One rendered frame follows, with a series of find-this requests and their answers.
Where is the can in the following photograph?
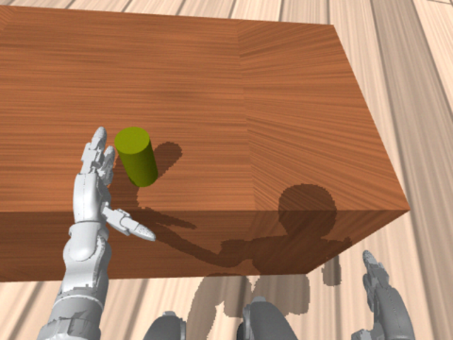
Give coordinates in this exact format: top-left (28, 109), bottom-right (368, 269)
top-left (114, 127), bottom-right (158, 187)

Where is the left robot hand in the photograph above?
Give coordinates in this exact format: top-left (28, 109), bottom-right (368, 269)
top-left (73, 126), bottom-right (156, 241)

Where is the right robot hand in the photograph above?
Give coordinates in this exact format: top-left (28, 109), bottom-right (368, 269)
top-left (351, 250), bottom-right (415, 340)

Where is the left robot arm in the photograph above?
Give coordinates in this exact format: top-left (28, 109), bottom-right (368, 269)
top-left (36, 220), bottom-right (112, 340)

